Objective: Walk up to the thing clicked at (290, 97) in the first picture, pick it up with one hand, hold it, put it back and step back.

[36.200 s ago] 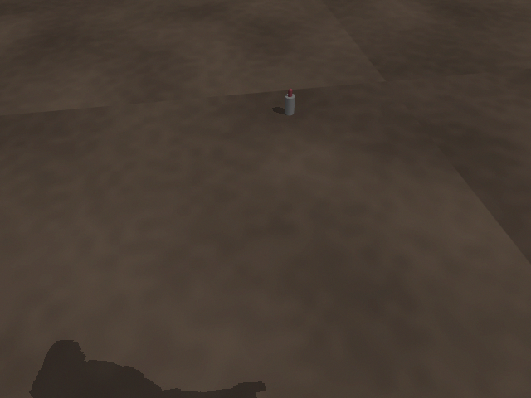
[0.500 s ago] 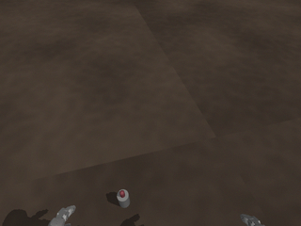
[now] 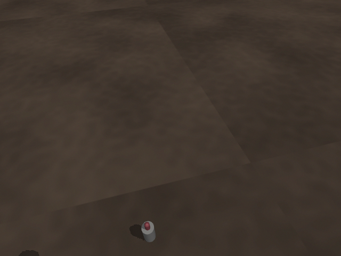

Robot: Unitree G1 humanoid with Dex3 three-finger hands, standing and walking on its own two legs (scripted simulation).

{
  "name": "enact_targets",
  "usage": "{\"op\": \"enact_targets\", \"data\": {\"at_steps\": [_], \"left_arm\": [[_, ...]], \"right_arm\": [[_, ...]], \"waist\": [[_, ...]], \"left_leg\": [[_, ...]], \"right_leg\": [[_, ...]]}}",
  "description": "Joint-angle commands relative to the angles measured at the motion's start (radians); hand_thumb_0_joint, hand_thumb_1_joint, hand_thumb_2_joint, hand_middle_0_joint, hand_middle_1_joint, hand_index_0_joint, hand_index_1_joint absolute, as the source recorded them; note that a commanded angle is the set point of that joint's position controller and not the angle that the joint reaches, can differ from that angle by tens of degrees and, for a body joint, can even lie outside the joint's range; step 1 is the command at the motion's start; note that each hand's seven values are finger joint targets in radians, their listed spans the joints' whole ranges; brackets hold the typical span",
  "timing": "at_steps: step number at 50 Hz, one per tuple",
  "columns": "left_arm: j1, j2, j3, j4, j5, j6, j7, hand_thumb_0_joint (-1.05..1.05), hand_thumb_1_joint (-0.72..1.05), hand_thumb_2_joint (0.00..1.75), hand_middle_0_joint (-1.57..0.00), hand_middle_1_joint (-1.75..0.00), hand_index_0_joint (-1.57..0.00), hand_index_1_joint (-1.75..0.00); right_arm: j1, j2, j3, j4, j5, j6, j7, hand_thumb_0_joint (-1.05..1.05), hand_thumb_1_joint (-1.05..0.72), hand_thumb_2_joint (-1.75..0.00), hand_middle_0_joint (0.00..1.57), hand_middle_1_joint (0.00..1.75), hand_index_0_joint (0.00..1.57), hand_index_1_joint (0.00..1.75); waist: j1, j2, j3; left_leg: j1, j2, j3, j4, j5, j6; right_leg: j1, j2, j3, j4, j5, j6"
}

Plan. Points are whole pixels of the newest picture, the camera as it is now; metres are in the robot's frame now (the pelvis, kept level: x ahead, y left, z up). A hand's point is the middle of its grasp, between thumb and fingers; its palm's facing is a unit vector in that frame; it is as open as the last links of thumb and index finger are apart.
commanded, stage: stand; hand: left
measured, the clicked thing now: (148, 230) +0.43 +0.16 -0.69
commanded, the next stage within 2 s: step back in 1.52 s
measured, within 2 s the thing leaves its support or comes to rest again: neither
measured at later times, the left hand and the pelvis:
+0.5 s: hand out of the picture +0.06 +0.23 -0.16, palm faces -0.01 -0.94 -0.34, open 7.4 cm; pelvis +0.01 -0.01 +0.00, yaw +0 degrees
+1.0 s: hand out of the picture +0.10 +0.23 -0.15, palm faces -0.01 -0.94 -0.34, open 7.4 cm; pelvis +0.03 -0.02 +0.01, yaw -1 degrees
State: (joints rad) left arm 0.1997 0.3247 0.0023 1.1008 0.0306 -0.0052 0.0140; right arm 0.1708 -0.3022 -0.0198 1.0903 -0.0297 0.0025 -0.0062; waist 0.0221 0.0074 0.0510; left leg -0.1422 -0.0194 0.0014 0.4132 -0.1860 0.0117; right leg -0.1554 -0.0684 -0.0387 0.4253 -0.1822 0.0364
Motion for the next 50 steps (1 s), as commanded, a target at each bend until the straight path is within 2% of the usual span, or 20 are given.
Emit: {"op": "enact_targets", "data": {"at_steps": [1, 2, 3, 5, 8, 11, 12, 16, 19, 20, 25, 30, 32, 36, 40, 41, 42, 44, 45, 50], "left_arm": [[-0.051, 0.193, 0.034, -0.036, 0.0, -0.023, 0.013, 0.0, 0.9, 0.9, -0.2, -0.3, -0.2, -0.3], [-0.048, 0.19, 0.033, -0.032, 0.002, -0.022, 0.013, 0.0, 0.9, 0.9, -0.2, -0.3, -0.2, -0.3], [-0.045, 0.198, 0.035, -0.026, 0.0, -0.022, 0.013, 0.0, 0.9, 0.9, -0.2, -0.3, -0.2, -0.3], [-0.048, 0.203, 0.034, -0.021, 0.0, -0.023, 0.012, 0.0, 0.9, 0.9, -0.2, -0.3, -0.2, -0.3], [-0.063, 0.21, 0.037, -0.019, -0.002, -0.026, 0.012, 0.0, 0.9, 0.9, -0.2, -0.3, -0.2, -0.3], [-0.071, 0.213, 0.037, -0.013, -0.005, -0.025, 0.012, 0.0, 0.9, 0.9, -0.2, -0.3, -0.2, -0.3], [-0.066, 0.211, 0.037, -0.01, -0.006, -0.023, 0.012, 0.0, 0.9, 0.9, -0.2, -0.3, -0.2, -0.3], [-0.077, 0.203, 0.037, -0.006, -0.012, -0.029, 0.009, 0.0, 0.9, 0.9, -0.2, -0.3, -0.2, -0.3], [-0.075, 0.207, 0.041, 0.005, -0.012, -0.025, 0.008, 0.0, 0.9, 0.9, -0.2, -0.3, -0.2, -0.3], [-0.079, 0.202, 0.038, 0.005, -0.013, -0.026, 0.008, 0.0, 0.9, 0.9, -0.2, -0.3, -0.2, -0.3], [-0.092, 0.197, 0.039, 0.01, -0.014, -0.026, 0.007, 0.0, 0.9, 0.9, -0.2, -0.3, -0.2, -0.3], [-0.106, 0.199, 0.041, 0.016, -0.016, -0.023, 0.005, 0.0, 0.9, 0.9, -0.2, -0.3, -0.2, -0.3], [-0.117, 0.202, 0.043, 0.011, -0.016, -0.024, 0.005, 0.0, 0.9, 0.9, -0.2, -0.3, -0.2, -0.3], [-0.126, 0.201, 0.044, 0.011, -0.015, -0.024, 0.004, 0.0, 0.9, 0.9, -0.2, -0.3, -0.2, -0.3], [-0.134, 0.2, 0.045, 0.011, -0.015, -0.024, 0.004, 0.0, 0.9, 0.9, -0.2, -0.3, -0.2, -0.3], [-0.129, 0.199, 0.044, 0.011, -0.015, -0.025, 0.004, 0.0, 0.9, 0.9, -0.2, -0.3, -0.2, -0.3], [-0.136, 0.207, 0.046, 0.01, -0.017, -0.025, 0.003, 0.0, 0.9, 0.9, -0.2, -0.3, -0.2, -0.3], [-0.132, 0.202, 0.045, 0.011, -0.016, -0.026, 0.003, 0.0, 0.9, 0.9, -0.2, -0.3, -0.2, -0.3], [-0.136, 0.207, 0.047, 0.006, -0.015, -0.027, 0.003, 0.0, 0.9, 0.9, -0.2, -0.3, -0.2, -0.3], [-0.141, 0.209, 0.049, 0.006, -0.017, -0.025, 0.003, 0.0, 0.9, 0.9, -0.2, -0.3, -0.2, -0.3]], "right_arm": [[-0.044, -0.202, -0.041, -0.041, 0.003, -0.017, -0.008, 0.0, -0.9, -0.9, 0.2, 0.3, 0.2, 0.3], [-0.048, -0.206, -0.042, -0.041, 0.003, -0.015, -0.006, 0.0, -0.9, -0.9, 0.2, 0.3, 0.2, 0.3], [-0.054, -0.212, -0.045, -0.041, 0.003, -0.014, -0.007, 0.0, -0.9, -0.9, 0.2, 0.3, 0.2, 0.3], [-0.043, -0.203, -0.039, -0.035, 0.005, -0.011, -0.002, 0.0, -0.9, -0.9, 0.2, 0.3, 0.2, 0.3], [-0.035, -0.196, -0.038, -0.029, 0.006, -0.013, -0.001, 0.0, -0.9, -0.9, 0.2, 0.3, 0.2, 0.3], [-0.034, -0.201, -0.036, -0.022, 0.005, -0.014, -0.002, 0.0, -0.9, -0.9, 0.2, 0.3, 0.2, 0.3], [-0.035, -0.204, -0.035, -0.021, 0.005, -0.014, -0.002, 0.0, -0.9, -0.9, 0.2, 0.3, 0.2, 0.3], [-0.041, -0.195, -0.027, -0.018, 0.006, -0.02, -0.002, 0.0, -0.9, -0.9, 0.2, 0.3, 0.2, 0.3], [-0.044, -0.207, -0.026, -0.011, 0.008, -0.02, -0.007, 0.0, -0.9, -0.9, 0.2, 0.3, 0.2, 0.3], [-0.043, -0.207, -0.024, -0.012, 0.009, -0.024, -0.007, 0.0, -0.9, -0.9, 0.2, 0.3, 0.2, 0.3], [-0.056, -0.216, -0.022, -0.005, 0.012, -0.026, -0.011, 0.0, -0.9, -0.9, 0.2, 0.3, 0.2, 0.3], [-0.056, -0.213, -0.017, 0.007, 0.012, -0.025, -0.012, 0.0, -0.9, -0.9, 0.2, 0.3, 0.2, 0.3], [-0.061, -0.222, -0.019, 0.004, 0.012, -0.027, -0.013, 0.0, -0.9, -0.9, 0.2, 0.3, 0.2, 0.3], [-0.07, -0.223, -0.02, 0.006, 0.01, -0.029, -0.014, 0.0, -0.9, -0.9, 0.2, 0.3, 0.2, 0.3], [-0.083, -0.222, -0.022, 0.005, 0.012, -0.027, -0.012, 0.0, -0.9, -0.9, 0.2, 0.3, 0.2, 0.3], [-0.087, -0.228, -0.024, 0.002, 0.011, -0.028, -0.012, 0.0, -0.9, -0.9, 0.2, 0.3, 0.2, 0.3], [-0.078, -0.221, -0.021, 0.007, 0.011, -0.027, -0.011, 0.0, -0.9, -0.9, 0.2, 0.3, 0.2, 0.3], [-0.094, -0.222, -0.023, 0.003, 0.013, -0.028, -0.01, 0.0, -0.9, -0.9, 0.2, 0.3, 0.2, 0.3], [-0.09, -0.228, -0.024, 0.001, 0.011, -0.029, -0.011, 0.0, -0.9, -0.9, 0.2, 0.3, 0.2, 0.3], [-0.095, -0.228, -0.022, 0.004, 0.012, -0.03, -0.012, 0.0, -0.9, -0.9, 0.2, 0.3, 0.2, 0.3]], "waist": [[-0.012, -0.01, 0.034], [-0.011, 0.003, 0.039], [-0.01, 0.003, 0.031], [-0.015, -0.015, 0.053], [-0.021, -0.031, 0.011], [-0.02, -0.02, 0.023], [-0.017, -0.002, 0.025], [-0.012, -0.009, -0.025], [-0.011, 0.007, -0.014], [-0.01, 0.007, -0.024], [-0.009, 0.0, -0.049], [-0.012, -0.004, -0.027], [-0.015, 0.002, -0.046], [-0.016, -0.004, -0.046], [-0.016, -0.006, -0.033], [-0.015, -0.002, -0.048], [-0.02, -0.01, -0.028], [-0.015, -0.008, -0.05], [-0.02, -0.006, -0.072], [-0.017, -0.002, -0.064]], "left_leg": [[-0.078, 0.108, -0.132, -0.152, -0.136, 0.012], [-0.092, 0.106, -0.134, -0.154, -0.173, 0.012], [-0.08, 0.109, -0.135, -0.154, -0.171, 0.016], [-0.096, 0.098, -0.127, -0.146, -0.19, 0.013], [-0.04, 0.099, -0.115, -0.118, -0.116, 0.016], [-0.054, 0.102, -0.115, -0.124, -0.122, 0.015], [-0.062, 0.105, -0.118, -0.128, -0.137, 0.016], [-0.031, 0.113, -0.105, -0.119, -0.014, 0.015], [-0.036, 0.117, -0.108, -0.134, -0.032, 0.014], [-0.03, 0.118, -0.105, -0.137, 0.009, 0.011], [0.004, 0.128, -0.101, -0.136, 0.082, 0.01], [0.002, 0.129, -0.096, -0.148, 0.064, 0.005], [0.022, 0.132, -0.095, -0.149, 0.105, 0.001], [0.025, 0.137, -0.091, -0.151, 0.1, 0.001], [0.02, 0.138, -0.093, -0.16, 0.081, -0.001], [0.032, 0.139, -0.092, -0.154, 0.1, 0.001], [0.011, 0.136, -0.092, -0.165, 0.069, -0.004], [0.033, 0.14, -0.092, -0.157, 0.1, 0.0], [0.042, 0.14, -0.084, -0.147, 0.122, 0.001], [0.041, 0.144, -0.084, -0.158, 0.129, -0.002]], "right_leg": [[-0.026, -0.054, 0.088, -0.117, -0.137, -0.044], [-0.027, -0.049, 0.083, -0.124, -0.162, -0.04], [-0.026, -0.053, 0.089, -0.127, -0.155, -0.043], [-0.052, -0.055, 0.099, -0.149, -0.217, -0.041], [-0.058, -0.072, 0.119, -0.163, -0.211, -0.05], [-0.054, -0.07, 0.122, -0.164, -0.21, -0.05], [-0.052, -0.066, 0.118, -0.16, -0.2, -0.049], [0.004, -0.073, 0.115, -0.147, -0.088, -0.051], [0.013, -0.067, 0.108, -0.141, -0.06, -0.051], [0.027, -0.07, 0.107, -0.137, -0.03, -0.051], [0.056, -0.071, 0.099, -0.134, 0.057, -0.049], [0.051, -0.068, 0.097, -0.146, 0.06, -0.043], [0.057, -0.069, 0.095, -0.142, 0.094, -0.044], [0.065, -0.07, 0.095, -0.145, 0.097, -0.043], [0.052, -0.066, 0.092, -0.159, 0.053, -0.04], [0.061, -0.07, 0.093, -0.158, 0.084, -0.041], [0.053, -0.068, 0.096, -0.162, 0.049, -0.041], [0.067, -0.071, 0.093, -0.159, 0.081, -0.042], [0.08, -0.077, 0.097, -0.153, 0.132, -0.044], [0.08, -0.073, 0.092, -0.149, 0.136, -0.046]]}}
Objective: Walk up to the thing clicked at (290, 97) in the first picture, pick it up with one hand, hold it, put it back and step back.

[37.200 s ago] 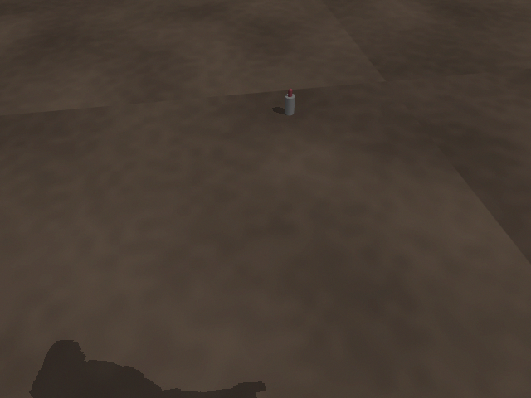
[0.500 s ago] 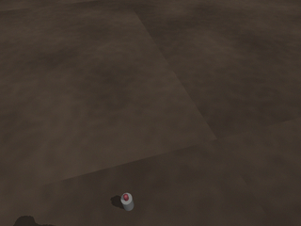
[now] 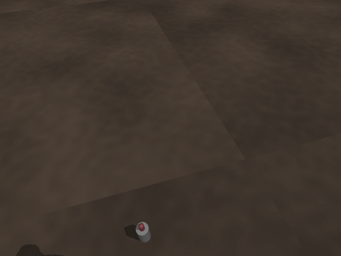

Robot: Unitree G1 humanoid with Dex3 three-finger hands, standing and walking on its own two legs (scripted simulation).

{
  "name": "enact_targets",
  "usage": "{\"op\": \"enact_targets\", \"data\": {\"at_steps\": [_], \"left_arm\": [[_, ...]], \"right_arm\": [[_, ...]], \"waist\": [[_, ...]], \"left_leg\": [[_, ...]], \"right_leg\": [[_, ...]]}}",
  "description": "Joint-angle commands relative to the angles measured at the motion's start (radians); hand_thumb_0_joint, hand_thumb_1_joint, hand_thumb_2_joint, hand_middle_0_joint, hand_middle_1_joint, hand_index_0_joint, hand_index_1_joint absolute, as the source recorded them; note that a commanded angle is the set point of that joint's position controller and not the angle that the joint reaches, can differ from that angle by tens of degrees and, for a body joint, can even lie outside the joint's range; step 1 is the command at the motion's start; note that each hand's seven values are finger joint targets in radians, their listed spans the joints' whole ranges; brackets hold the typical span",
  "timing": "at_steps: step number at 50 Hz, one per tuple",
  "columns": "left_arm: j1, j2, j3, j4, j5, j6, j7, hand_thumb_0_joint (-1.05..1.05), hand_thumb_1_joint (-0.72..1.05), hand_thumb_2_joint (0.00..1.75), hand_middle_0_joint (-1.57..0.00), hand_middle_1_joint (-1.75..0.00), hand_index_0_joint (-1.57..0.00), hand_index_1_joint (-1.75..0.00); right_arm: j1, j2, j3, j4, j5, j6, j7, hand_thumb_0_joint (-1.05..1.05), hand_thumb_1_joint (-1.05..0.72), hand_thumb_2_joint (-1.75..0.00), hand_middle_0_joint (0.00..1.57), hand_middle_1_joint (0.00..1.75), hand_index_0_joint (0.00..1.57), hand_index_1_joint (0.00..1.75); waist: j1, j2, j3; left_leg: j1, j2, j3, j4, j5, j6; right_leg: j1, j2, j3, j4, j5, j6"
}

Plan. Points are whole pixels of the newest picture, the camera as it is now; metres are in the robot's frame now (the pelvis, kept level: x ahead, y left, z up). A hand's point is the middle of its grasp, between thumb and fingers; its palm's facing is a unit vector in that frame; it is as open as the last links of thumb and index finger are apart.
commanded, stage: stand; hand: left
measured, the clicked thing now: (143, 230) +0.40 +0.19 -0.69
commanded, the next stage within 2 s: step back in 0.52 s
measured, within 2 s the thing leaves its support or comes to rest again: neither
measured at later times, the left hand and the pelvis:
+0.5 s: hand out of the picture +0.08 +0.24 -0.15, palm faces +0.00 -0.94 -0.34, open 7.4 cm; pelvis +0.00 -0.01 +0.00, yaw +0 degrees
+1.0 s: hand out of the picture +0.07 +0.32 -0.18, palm faces -0.03 -0.94 -0.34, open 7.4 cm; pelvis -0.07 +0.06 -0.02, yaw +0 degrees
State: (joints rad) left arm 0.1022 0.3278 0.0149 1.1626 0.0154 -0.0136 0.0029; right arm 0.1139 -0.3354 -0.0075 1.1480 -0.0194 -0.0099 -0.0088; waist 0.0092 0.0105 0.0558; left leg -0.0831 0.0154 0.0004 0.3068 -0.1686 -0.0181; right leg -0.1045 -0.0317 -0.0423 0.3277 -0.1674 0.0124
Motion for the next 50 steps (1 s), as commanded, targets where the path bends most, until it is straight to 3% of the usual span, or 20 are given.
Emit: {"op": "enact_targets", "data": {"at_steps": [1, 10, 21, 25, 26, 29, 30, 31, 32, 33, 37, 39, 40, 41, 42, 43, 44, 45, 47, 50], "left_arm": [[-0.036, 0.202, 0.034, -0.055, -0.003, -0.018, 0.013, 0.0, 0.9, 0.9, -0.2, -0.3, -0.2, -0.3], [-0.041, 0.209, 0.034, -0.06, -0.004, -0.019, 0.014, 0.0, 0.9, 0.9, -0.2, -0.3, -0.2, -0.3], [-0.036, 0.216, 0.035, -0.063, -0.003, -0.017, 0.011, 0.0, 0.9, 0.9, -0.2, -0.3, -0.2, -0.3], [-0.038, 0.217, 0.034, -0.072, -0.003, -0.02, 0.009, 0.0, 0.9, 0.9, -0.2, -0.3, -0.2, -0.3], [-0.045, 0.297, 0.084, -0.097, -0.021, -0.01, 0.012, 0.0, 0.9, 0.9, -0.2, -0.3, -0.2, -0.3], [-0.022, 0.308, 0.101, -0.146, -0.021, -0.002, 0.017, 0.0, 0.9, 0.9, -0.2, -0.3, -0.2, -0.3], [-0.051, 0.319, 0.107, -0.173, -0.016, 0.003, 0.019, 0.0, 0.9, 0.9, -0.2, -0.3, -0.2, -0.3], [-0.082, 0.319, 0.108, -0.203, -0.008, 0.006, 0.02, 0.0, 0.9, 0.9, -0.2, -0.3, -0.2, -0.3], [-0.096, 0.322, 0.111, -0.23, 0.004, 0.008, 0.021, 0.0, 0.9, 0.9, -0.2, -0.3, -0.2, -0.3], [-0.116, 0.319, 0.112, -0.252, 0.01, 0.011, 0.023, 0.0, 0.9, 0.9, -0.2, -0.3, -0.2, -0.3], [-0.142, 0.298, 0.098, -0.304, 0.018, 0.029, 0.028, 0.0, 0.9, 0.9, -0.2, -0.3, -0.2, -0.3], [-0.14, 0.288, 0.088, -0.318, 0.001, 0.048, 0.024, 0.0, 0.9, 0.9, -0.2, -0.3, -0.2, -0.3], [-0.082, 0.241, 0.081, -0.322, -0.01, 0.059, 0.022, 0.0, 0.9, 0.9, -0.2, -0.3, -0.2, -0.3], [-0.046, 0.183, 0.07, -0.335, -0.022, 0.065, 0.024, 0.0, 0.9, 0.9, -0.2, -0.3, -0.2, -0.3], [-0.09, 0.224, 0.086, -0.329, -0.011, 0.067, 0.039, 0.0, 0.9, 0.9, -0.2, -0.3, -0.2, -0.3], [-0.112, 0.245, 0.09, -0.319, -0.005, 0.069, 0.045, 0.0, 0.9, 0.9, -0.2, -0.3, -0.2, -0.3], [-0.083, 0.241, 0.087, -0.315, -0.015, 0.07, 0.047, 0.0, 0.9, 0.9, -0.2, -0.3, -0.2, -0.3], [-0.042, 0.232, 0.085, -0.303, -0.027, 0.068, 0.046, 0.0, 0.9, 0.9, -0.2, -0.3, -0.2, -0.3], [-0.009, 0.246, 0.087, -0.312, -0.016, 0.063, 0.041, 0.0, 0.9, 0.9, -0.2, -0.3, -0.2, -0.3], [-0.007, 0.235, 0.092, -0.333, -0.006, 0.059, 0.036, 0.0, 0.9, 0.9, -0.2, -0.3, -0.2, -0.3]], "right_arm": [[-0.042, -0.197, -0.034, -0.053, 0.003, -0.018, -0.008, 0.0, -0.9, -0.9, 0.2, 0.3, 0.2, 0.3], [-0.043, -0.202, -0.032, -0.052, 0.005, -0.016, -0.009, 0.0, -0.9, -0.9, 0.2, 0.3, 0.2, 0.3], [-0.04, -0.206, -0.035, -0.053, 0.003, -0.013, -0.004, 0.0, -0.9, -0.9, 0.2, 0.3, 0.2, 0.3], [-0.033, -0.203, -0.036, -0.055, 0.003, -0.014, -0.002, 0.0, -0.9, -0.9, 0.2, 0.3, 0.2, 0.3], [-0.064, -0.267, -0.058, -0.081, 0.013, 0.003, 0.005, 0.0, -0.9, -0.9, 0.2, 0.3, 0.2, 0.3], [-0.014, -0.235, -0.063, -0.123, 0.03, 0.018, 0.007, 0.0, -0.9, -0.9, 0.2, 0.3, 0.2, 0.3], [0.008, -0.224, -0.068, -0.132, 0.029, 0.027, 0.007, 0.0, -0.9, -0.9, 0.2, 0.3, 0.2, 0.3], [0.024, -0.222, -0.075, -0.142, 0.025, 0.037, 0.01, 0.0, -0.9, -0.9, 0.2, 0.3, 0.2, 0.3], [0.03, -0.227, -0.081, -0.161, 0.018, 0.049, 0.013, 0.0, -0.9, -0.9, 0.2, 0.3, 0.2, 0.3], [0.057, -0.22, -0.082, -0.173, 0.02, 0.057, 0.015, 0.0, -0.9, -0.9, 0.2, 0.3, 0.2, 0.3], [0.111, -0.232, -0.091, -0.197, 0.019, 0.054, 0.014, 0.0, -0.9, -0.9, 0.2, 0.3, 0.2, 0.3], [0.144, -0.226, -0.099, -0.19, 0.001, 0.038, 0.009, 0.0, -0.9, -0.9, 0.2, 0.3, 0.2, 0.3], [0.107, -0.257, -0.108, -0.208, -0.019, 0.029, 0.004, 0.0, -0.9, -0.9, 0.2, 0.3, 0.2, 0.3], [0.077, -0.36, -0.128, -0.238, -0.036, 0.019, 0.002, 0.0, -0.9, -0.9, 0.2, 0.3, 0.2, 0.3], [0.068, -0.429, -0.14, -0.253, -0.015, 0.016, 0.003, 0.0, -0.9, -0.9, 0.2, 0.3, 0.2, 0.3], [0.049, -0.393, -0.136, -0.26, -0.014, 0.013, -0.002, 0.0, -0.9, -0.9, 0.2, 0.3, 0.2, 0.3], [0.007, -0.338, -0.12, -0.269, -0.013, 0.013, -0.012, 0.0, -0.9, -0.9, 0.2, 0.3, 0.2, 0.3], [-0.032, -0.299, -0.109, -0.28, -0.017, 0.014, -0.019, 0.0, -0.9, -0.9, 0.2, 0.3, 0.2, 0.3], [0.003, -0.281, -0.108, -0.293, -0.01, 0.012, -0.03, 0.0, -0.9, -0.9, 0.2, 0.3, 0.2, 0.3], [0.05, -0.265, -0.112, -0.308, -0.006, 0.016, -0.036, 0.0, -0.9, -0.9, 0.2, 0.3, 0.2, 0.3]], "waist": [[-0.002, -0.004, -0.073], [-0.008, -0.008, -0.085], [-0.005, -0.007, -0.025], [-0.009, -0.002, -0.035], [-0.009, -0.023, 0.072], [-0.022, -0.07, -0.077], [-0.025, -0.125, -0.104], [-0.03, -0.173, -0.115], [-0.026, -0.193, -0.104], [-0.038, -0.193, -0.1], [-0.038, -0.185, -0.12], [-0.061, -0.119, -0.114], [-0.027, 0.002, -0.103], [0.0, 0.22, -0.103], [-0.057, 0.239, -0.108], [-0.056, 0.172, -0.102], [-0.022, 0.106, -0.11], [0.013, 0.114, -0.117], [0.004, 0.136, -0.127], [-0.028, 0.106, -0.114]], "left_leg": [[-0.002, 0.11, -0.087, -0.052, 0.133, 0.027], [0.006, 0.115, -0.077, -0.04, 0.157, 0.028], [-0.034, 0.11, -0.083, -0.069, 0.04, 0.026], [-0.036, 0.11, -0.081, -0.064, 0.041, 0.027], [-0.129, 0.085, -0.093, 0.063, 0.176, 0.052], [-0.107, 0.02, -0.032, 0.264, 0.157, 0.047], [-0.123, -0.018, -0.007, 0.361, 0.027, 0.042], [-0.14, -0.049, -0.009, 0.472, -0.21, 0.044], [-0.167, -0.055, -0.046, 0.603, -0.345, 0.055], [-0.185, -0.039, -0.08, 0.644, -0.362, 0.064], [-0.207, -0.016, -0.053, 0.455, -0.255, 0.053], [-0.159, -0.025, -0.008, 0.159, -0.012, 0.043], [-0.115, 0.065, -0.137, 0.064, 0.197, 0.057], [-0.021, 0.269, -0.42, 0.045, 0.501, 0.113], [-0.115, 0.336, -0.512, 0.046, 0.542, 0.227], [-0.103, 0.326, -0.476, 0.064, 0.551, 0.242], [-0.023, 0.255, -0.326, 0.133, 0.609, 0.209], [0.023, 0.206, -0.251, 0.167, 0.619, 0.188], [0.062, 0.195, -0.23, 0.18, 0.6, 0.171], [0.115, 0.221, -0.239, 0.185, 0.598, 0.218]], "right_leg": [[0.025, -0.108, 0.092, -0.051, 0.128, -0.021], [0.04, -0.114, 0.098, -0.05, 0.18, -0.02], [-0.005, -0.102, 0.098, -0.081, 0.018, -0.023], [0.0, -0.105, 0.106, -0.084, 0.019, -0.028], [-0.075, -0.106, 0.128, -0.005, 0.225, -0.041], [-0.043, -0.185, 0.181, 0.018, 0.354, -0.133], [-0.052, -0.238, 0.221, 0.01, 0.361, -0.184], [-0.088, -0.301, 0.267, 0.001, 0.361, -0.234], [-0.138, -0.338, 0.285, 0.005, 0.349, -0.273], [-0.157, -0.34, 0.262, 0.037, 0.353, -0.281], [-0.104, -0.272, 0.203, 0.166, 0.36, -0.214], [-0.094, -0.203, 0.147, 0.288, 0.292, -0.153], [-0.162, -0.106, 0.101, 0.397, 0.144, -0.106], [-0.357, 0.084, 0.081, 0.543, -0.334, -0.052], [-0.329, 0.139, 0.216, 0.683, -0.505, -0.038], [-0.345, 0.136, 0.265, 0.791, -0.491, -0.042], [-0.398, 0.132, 0.287, 0.838, -0.428, -0.045], [-0.435, 0.134, 0.274, 0.871, -0.369, -0.045], [-0.43, 0.121, 0.23, 0.861, -0.321, -0.026], [-0.426, 0.115, 0.209, 0.787, -0.339, 0.009]]}}
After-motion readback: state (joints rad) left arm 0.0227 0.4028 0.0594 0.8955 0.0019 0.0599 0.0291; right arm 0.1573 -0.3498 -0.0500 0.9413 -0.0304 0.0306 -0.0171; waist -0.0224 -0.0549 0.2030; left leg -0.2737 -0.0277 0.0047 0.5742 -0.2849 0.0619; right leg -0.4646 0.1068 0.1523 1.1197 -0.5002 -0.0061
